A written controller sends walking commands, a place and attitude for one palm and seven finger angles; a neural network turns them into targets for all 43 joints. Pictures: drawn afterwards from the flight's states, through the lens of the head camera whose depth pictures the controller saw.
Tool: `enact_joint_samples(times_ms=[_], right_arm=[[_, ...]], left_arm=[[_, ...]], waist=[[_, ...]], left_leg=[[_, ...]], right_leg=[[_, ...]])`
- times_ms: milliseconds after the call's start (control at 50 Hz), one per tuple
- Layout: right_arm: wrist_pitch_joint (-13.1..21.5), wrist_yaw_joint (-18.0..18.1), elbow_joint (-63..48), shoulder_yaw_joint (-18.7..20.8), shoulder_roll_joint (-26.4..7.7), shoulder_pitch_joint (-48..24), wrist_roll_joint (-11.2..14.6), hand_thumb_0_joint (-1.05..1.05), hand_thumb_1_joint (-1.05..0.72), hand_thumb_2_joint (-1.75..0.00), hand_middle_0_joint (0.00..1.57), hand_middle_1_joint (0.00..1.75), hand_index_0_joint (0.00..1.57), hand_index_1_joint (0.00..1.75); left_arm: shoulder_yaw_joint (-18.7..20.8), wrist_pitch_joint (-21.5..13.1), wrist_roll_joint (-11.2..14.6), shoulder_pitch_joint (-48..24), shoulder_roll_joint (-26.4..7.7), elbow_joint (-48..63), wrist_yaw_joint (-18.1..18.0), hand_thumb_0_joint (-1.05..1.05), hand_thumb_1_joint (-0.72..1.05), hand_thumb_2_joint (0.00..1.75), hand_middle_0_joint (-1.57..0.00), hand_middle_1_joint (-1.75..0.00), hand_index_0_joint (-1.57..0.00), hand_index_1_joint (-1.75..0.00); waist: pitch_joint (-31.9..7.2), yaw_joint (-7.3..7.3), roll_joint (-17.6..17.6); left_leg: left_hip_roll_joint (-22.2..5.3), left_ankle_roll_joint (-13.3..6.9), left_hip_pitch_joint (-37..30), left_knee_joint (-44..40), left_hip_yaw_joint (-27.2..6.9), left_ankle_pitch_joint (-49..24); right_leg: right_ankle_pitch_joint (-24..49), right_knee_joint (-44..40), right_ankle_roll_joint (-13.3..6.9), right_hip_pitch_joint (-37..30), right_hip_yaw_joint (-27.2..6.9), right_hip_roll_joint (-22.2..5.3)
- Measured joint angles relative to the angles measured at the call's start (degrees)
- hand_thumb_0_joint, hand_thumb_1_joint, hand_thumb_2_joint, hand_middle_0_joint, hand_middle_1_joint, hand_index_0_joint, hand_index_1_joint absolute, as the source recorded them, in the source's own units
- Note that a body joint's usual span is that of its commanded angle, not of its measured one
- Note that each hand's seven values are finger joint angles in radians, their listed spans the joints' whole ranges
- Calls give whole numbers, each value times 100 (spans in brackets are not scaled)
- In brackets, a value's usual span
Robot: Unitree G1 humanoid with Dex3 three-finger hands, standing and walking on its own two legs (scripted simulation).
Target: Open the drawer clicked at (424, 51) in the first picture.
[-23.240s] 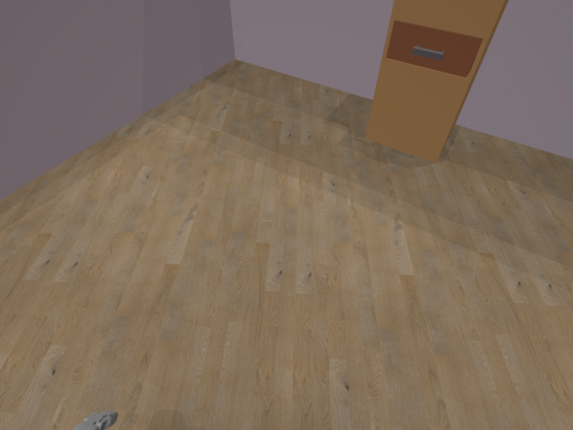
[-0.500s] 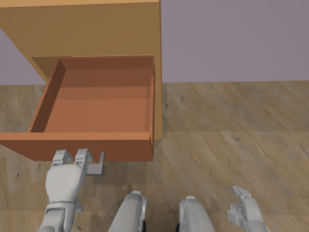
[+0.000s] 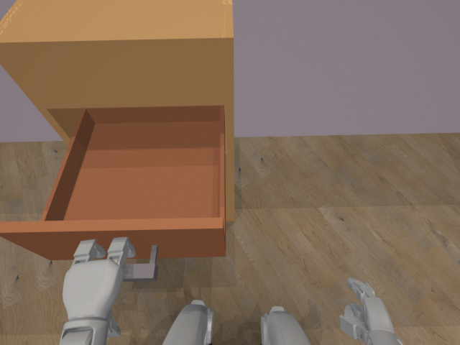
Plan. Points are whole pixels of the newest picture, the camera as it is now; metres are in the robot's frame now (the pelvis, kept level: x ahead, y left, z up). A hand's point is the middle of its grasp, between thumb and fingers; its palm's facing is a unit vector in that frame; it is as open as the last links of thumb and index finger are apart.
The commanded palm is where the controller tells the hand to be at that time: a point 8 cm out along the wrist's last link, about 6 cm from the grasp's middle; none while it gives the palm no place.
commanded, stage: lift the hand off the handle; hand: left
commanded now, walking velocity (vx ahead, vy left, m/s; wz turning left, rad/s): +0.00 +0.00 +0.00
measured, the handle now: (121, 261) +0.27 +0.23 -0.07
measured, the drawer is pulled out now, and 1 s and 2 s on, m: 0.29 0.29 0.29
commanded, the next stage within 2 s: draw the hand back to the body in 1.68 s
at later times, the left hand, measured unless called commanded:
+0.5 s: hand (92, 283) +0.22 +0.25 -0.02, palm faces -0.05 -0.07 -1.00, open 13.5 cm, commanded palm +0.21 +0.24 +0.05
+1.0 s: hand (84, 270) +0.23 +0.24 +0.03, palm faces +0.02 -0.06 -1.00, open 13.7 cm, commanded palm +0.20 +0.23 +0.08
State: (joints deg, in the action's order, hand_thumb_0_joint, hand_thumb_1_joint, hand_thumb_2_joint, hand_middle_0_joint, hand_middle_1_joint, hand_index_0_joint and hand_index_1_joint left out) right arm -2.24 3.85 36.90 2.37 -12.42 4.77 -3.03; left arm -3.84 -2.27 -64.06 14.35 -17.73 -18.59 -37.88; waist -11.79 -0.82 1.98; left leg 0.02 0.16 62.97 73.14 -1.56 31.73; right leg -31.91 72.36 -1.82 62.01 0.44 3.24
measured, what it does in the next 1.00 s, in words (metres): rises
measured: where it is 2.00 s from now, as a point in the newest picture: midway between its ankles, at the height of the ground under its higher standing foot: outside the picture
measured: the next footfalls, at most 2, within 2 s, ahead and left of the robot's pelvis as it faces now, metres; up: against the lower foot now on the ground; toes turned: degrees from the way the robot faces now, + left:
none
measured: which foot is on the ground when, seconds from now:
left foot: down 0.00-1.00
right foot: down 0.00-1.00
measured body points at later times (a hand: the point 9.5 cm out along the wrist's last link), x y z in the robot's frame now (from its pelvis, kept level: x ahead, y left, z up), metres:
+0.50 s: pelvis +0.01 +0.00 +0.03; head +0.07 -0.01 +0.47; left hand +0.22 +0.25 +0.04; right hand +0.21 -0.23 -0.08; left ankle +0.03 +0.12 -0.62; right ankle +0.02 -0.10 -0.62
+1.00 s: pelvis +0.02 +0.00 +0.05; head +0.06 -0.02 +0.50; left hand +0.22 +0.24 +0.09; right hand +0.21 -0.23 -0.05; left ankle +0.03 +0.12 -0.62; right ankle +0.02 -0.10 -0.62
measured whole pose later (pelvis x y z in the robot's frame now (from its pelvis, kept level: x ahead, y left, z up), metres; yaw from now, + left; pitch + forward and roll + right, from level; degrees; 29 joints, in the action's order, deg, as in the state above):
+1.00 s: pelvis +0.02 +0.00 +0.05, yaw +0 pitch +14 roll +0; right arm -4.7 0.6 32.4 1.1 -12.7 8.7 -1.6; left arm -4.5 2.4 -61.1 21.8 -18.3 -6.2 -31.7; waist -10.7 -1.7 3.4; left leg 0.1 -0.1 44.2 58.3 -0.7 28.0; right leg -28.2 58.1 -1.7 43.7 -0.9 3.0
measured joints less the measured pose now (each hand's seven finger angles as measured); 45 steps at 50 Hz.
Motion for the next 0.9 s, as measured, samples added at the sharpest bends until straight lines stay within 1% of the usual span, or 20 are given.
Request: enact_joint_samples(times_ms=[100, 160, 240, 300, 400, 520, 600, 700, 820, 900], right_arm=[[-47, -45, -57, -20, 28, 10, -11, 1, -90, -90, 20, 30, 20, 30], [-77, -91, -87, -30, 28, 22, -1, 1, -90, -90, 20, 30, 20, 30], [-95, -127, -134, -66, 20, 52, 39, 1, -90, -90, 20, 30, 20, 30], [-98, -118, -173, -102, 25, 95, 65, 1, -90, -90, 20, 30, 21, 30], [-97, -108, -253, -126, 15, 178, 64, 1, -90, -90, 20, 30, 21, 30], [-80, -137, -295, -86, -31, 215, 39, 1, -90, -90, 20, 30, 21, 30], [-97, -179, -319, -52, -50, 243, 26, 1, -90, -90, 20, 30, 20, 30], [-135, -237, -327, -43, -57, 279, 30, 1, -90, -90, 20, 30, 20, 30], [-188, -272, -362, -81, -22, 335, 72, 1, -90, -90, 20, 30, 20, 30], [-214, -291, -395, -111, -9, 379, 94, 1, -90, -90, 20, 30, 20, 30]], left_arm=[[76, 66, 7, 205, -27, 300, -65, 0, -49, 31, -34, -120, -42, -122], [70, 190, 57, 285, -36, 430, -63, 0, -49, 31, -33, -120, -41, -122], [-11, 378, 169, 293, 19, 454, 57, 0, -49, 31, -32, -120, -39, -122], [-62, 451, 208, 261, 49, 409, 216, 0, -49, 31, -32, -120, -38, -121], [-60, 388, 197, 293, 6, 470, 417, 0, -49, 31, -32, -120, -37, -121], [-11, 213, 162, 358, -90, 559, 461, 0, -49, 31, -31, -120, -38, -121], [12, 161, 185, 497, -106, 771, 441, 0, -49, 31, -32, -120, -38, -122], [-40, 240, 193, 595, -76, 916, 407, 0, -49, 31, -31, -120, -39, -122], [-107, 402, 264, 656, -19, 1027, 507, 0, -49, 31, -31, -120, -39, -123], [-103, 414, 294, 725, -23, 1206, 545, 0, -49, 31, -32, -120, -37, -122]], waist=[[-12, -34, 27], [-21, -65, 74], [-15, -95, 117], [-8, -104, 94], [17, -94, 46], [70, -74, 51], [74, -71, 81], [70, -80, 136], [96, -92, 144], [93, -95, 135]], left_leg=[[-3, -12, -173, -116, 12, -5], [4, -21, -311, -206, 13, -22], [22, -37, -534, -389, 23, -79], [34, -40, -680, -535, 31, -135], [39, -31, -861, -697, 14, -190], [30, -28, -968, -747, -11, -190], [21, -34, -1039, -782, 1, -181], [24, -45, -1187, -889, 28, -197], [27, -47, -1454, -1123, 68, -268], [19, -38, -1652, -1298, 81, -321]], right_leg=[[15, -127, 10, -175, -17, 2], [32, -224, 19, -319, -22, -6], [81, -398, 34, -541, -38, -26], [126, -527, 37, -681, -50, -41], [175, -688, 28, -868, -38, -47], [185, -767, 21, -991, -16, -39], [188, -811, 25, -1061, -30, -30], [206, -908, 36, -1198, -60, -35], [268, -1100, 37, -1435, -107, -41], [319, -1258, 27, -1620, -124, -36]])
